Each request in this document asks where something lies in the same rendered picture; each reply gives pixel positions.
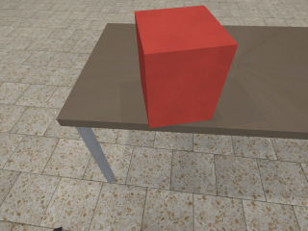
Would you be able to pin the carton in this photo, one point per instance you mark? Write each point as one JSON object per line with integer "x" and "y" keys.
{"x": 184, "y": 56}

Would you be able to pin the table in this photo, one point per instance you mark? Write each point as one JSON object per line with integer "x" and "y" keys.
{"x": 265, "y": 93}

